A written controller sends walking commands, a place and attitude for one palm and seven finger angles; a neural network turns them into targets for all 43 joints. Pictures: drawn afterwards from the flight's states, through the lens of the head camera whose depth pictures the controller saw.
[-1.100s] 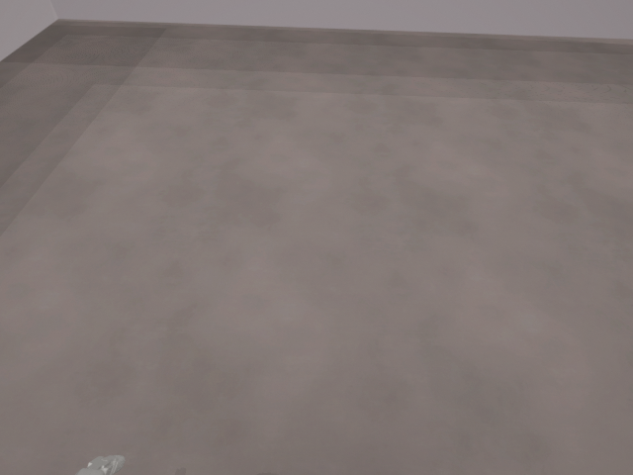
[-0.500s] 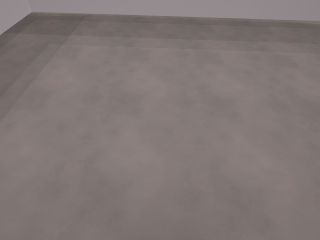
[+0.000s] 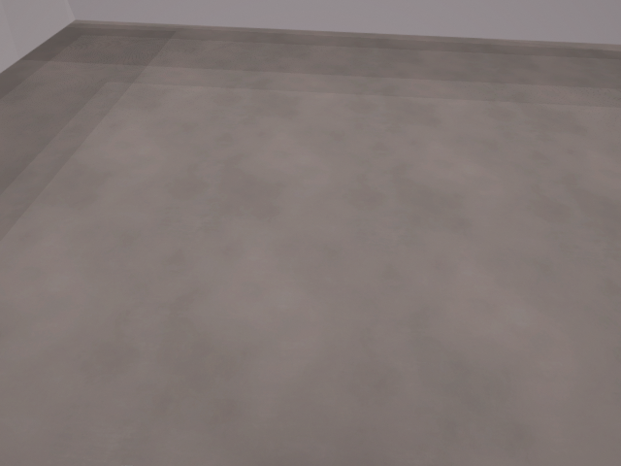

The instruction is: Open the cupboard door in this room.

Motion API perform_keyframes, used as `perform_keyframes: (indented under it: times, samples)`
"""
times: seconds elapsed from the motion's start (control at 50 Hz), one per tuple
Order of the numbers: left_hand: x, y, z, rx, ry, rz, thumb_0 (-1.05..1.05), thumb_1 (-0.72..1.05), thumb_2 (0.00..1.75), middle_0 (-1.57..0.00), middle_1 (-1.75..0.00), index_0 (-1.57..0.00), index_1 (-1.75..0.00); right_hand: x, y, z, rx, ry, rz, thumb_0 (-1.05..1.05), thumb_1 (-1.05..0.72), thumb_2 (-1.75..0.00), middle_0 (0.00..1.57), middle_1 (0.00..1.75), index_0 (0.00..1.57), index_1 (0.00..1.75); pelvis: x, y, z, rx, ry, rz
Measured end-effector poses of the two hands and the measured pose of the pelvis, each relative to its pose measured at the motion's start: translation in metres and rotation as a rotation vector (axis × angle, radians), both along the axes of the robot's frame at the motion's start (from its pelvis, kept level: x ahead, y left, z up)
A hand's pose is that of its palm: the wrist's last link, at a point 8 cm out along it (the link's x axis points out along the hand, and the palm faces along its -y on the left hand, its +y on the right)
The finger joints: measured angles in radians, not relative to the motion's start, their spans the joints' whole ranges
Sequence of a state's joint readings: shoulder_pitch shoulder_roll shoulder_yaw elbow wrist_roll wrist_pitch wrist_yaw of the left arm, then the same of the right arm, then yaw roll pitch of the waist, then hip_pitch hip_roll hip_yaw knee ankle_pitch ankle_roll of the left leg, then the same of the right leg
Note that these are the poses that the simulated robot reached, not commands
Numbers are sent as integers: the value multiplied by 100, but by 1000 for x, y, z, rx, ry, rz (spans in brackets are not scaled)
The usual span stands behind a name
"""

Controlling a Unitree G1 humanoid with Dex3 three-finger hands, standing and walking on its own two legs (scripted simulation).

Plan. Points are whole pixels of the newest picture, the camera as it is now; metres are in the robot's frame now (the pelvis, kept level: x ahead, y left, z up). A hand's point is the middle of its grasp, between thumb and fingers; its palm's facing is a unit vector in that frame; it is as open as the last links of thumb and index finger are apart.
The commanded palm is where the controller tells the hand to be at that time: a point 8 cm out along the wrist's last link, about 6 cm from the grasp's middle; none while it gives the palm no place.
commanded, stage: turn or walk to find it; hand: left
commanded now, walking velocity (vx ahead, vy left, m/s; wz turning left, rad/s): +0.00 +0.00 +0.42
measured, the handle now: out of the picture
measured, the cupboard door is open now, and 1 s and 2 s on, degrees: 0 0 0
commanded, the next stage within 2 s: none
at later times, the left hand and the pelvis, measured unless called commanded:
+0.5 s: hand out of the picture +0.00 +0.20 -0.16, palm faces +0.23 -0.93 -0.28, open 7.3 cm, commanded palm none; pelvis -0.04 -0.01 -0.01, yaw +12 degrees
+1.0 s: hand out of the picture -0.14 +0.23 -0.18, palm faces +0.47 -0.85 -0.24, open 7.4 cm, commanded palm none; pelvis -0.08 +0.02 +0.00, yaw +26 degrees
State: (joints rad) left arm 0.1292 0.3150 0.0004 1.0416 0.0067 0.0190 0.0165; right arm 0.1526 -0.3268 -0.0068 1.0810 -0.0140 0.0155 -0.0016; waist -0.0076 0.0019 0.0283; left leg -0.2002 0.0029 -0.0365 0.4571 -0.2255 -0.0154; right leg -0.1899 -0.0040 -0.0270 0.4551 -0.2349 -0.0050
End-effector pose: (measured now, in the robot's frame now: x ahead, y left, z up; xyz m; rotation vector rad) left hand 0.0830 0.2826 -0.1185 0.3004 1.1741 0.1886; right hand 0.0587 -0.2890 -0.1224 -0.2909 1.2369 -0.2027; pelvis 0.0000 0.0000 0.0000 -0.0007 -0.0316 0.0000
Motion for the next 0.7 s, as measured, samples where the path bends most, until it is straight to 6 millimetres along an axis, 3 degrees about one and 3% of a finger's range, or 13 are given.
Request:
perform_keyframes:
  times: [0.18, 0.3, 0.44, 0.56, 0.7]
  samples:
    - [-40, -8, -32, -86, 52, 73, 0, 91, 90, -20, -30, -20, -30, -14, 50, -15, 59, 41, 24, 0, -90, -89, 20, 30, 20, 30, -9, 17, -13, -3, 5, 54]
    - [-63, -12, -26, -98, 63, 142, 0, 91, 90, -20, -30, -20, -30, -28, 72, -15, 104, 79, 51, 0, -90, -89, 20, 30, 20, 30, -20, 14, -6, -17, 24, 108]
    - [-87, -28, -14, -68, 1, 222, 0, 91, 90, -20, -30, -20, -30, -26, 54, -26, 124, 87, 98, 0, -90, -89, 20, 30, 21, 30, -33, -5, -7, -17, 38, 185]
    - [-128, -41, -9, -45, 1, 294, 0, 91, 90, -20, -30, -20, -30, -4, 31, -25, 102, 55, 151, 0, -90, -89, 20, 30, 20, 30, -43, -14, -8, -2, 9, 251]
    - [-174, -42, -18, -80, 29, 381, 0, 91, 90, -20, -30, -20, -30, 25, 40, -10, 57, 20, 253, 0, -91, -89, 19, 30, 20, 30, -53, -8, -6, 13, 4, 338]
